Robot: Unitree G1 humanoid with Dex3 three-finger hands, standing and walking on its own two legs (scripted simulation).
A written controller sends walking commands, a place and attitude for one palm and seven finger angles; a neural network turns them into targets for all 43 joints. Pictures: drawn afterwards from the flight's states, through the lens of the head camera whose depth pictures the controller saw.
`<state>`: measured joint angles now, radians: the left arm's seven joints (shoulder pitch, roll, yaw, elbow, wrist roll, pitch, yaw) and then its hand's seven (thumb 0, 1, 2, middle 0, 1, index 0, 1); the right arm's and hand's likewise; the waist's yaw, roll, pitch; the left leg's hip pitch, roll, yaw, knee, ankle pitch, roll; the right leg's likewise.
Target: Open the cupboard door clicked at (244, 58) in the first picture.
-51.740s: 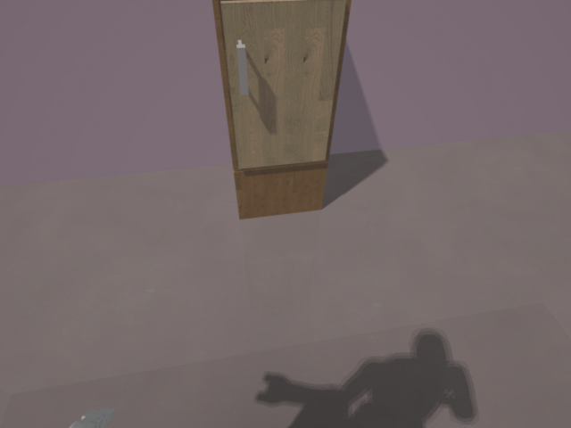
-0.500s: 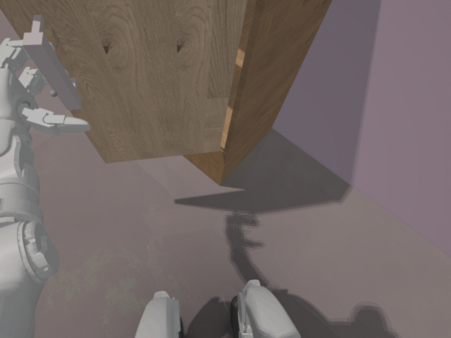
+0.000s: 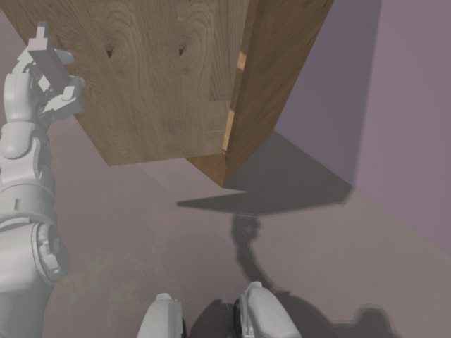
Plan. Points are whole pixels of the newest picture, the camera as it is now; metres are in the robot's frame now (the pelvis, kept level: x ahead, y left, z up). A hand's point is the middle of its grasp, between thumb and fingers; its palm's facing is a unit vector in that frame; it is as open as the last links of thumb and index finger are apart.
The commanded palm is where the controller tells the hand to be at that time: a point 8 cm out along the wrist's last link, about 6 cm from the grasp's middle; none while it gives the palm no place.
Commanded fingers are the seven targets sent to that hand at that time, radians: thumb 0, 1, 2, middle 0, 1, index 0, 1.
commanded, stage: close the thumb around the handle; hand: left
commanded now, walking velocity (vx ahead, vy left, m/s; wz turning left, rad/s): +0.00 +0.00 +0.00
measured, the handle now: (61, 71) +0.56 +0.24 +0.07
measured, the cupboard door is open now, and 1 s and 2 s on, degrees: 50 84 96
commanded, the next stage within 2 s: pull the door open along its arc in 0.08 s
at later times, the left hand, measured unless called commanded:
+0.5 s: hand (78, 117) +0.46 +0.21 +0.06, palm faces +0.08 -1.00 -0.01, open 6.2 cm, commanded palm +0.42 +0.25 +0.06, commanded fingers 0.00 0.90 0.90 -0.40 -1.35 -0.40 -1.35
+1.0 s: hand (140, 178) +0.36 +0.11 +0.07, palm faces +0.50 -0.87 +0.01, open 6.4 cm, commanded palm +0.29 +0.13 +0.06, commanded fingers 0.00 0.90 0.90 -0.40 -1.35 -0.40 -1.35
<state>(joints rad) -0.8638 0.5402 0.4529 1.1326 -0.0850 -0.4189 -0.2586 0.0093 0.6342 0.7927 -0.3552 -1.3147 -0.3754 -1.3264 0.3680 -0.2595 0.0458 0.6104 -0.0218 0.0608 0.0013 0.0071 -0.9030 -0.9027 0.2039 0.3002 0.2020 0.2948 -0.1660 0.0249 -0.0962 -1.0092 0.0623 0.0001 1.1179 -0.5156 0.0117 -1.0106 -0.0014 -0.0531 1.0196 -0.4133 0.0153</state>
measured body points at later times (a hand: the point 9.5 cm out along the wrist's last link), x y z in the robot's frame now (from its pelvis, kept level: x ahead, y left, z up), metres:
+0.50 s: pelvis +0.01 -0.01 +0.01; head +0.13 +0.01 +0.45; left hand +0.45 +0.26 +0.07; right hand +0.04 -0.27 -0.10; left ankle +0.00 +0.11 -0.66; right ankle +0.03 -0.14 -0.66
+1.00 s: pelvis +0.01 -0.02 +0.02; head +0.08 -0.02 +0.46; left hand +0.32 +0.15 +0.07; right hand +0.18 -0.23 -0.09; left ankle +0.00 +0.11 -0.66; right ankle +0.03 -0.14 -0.66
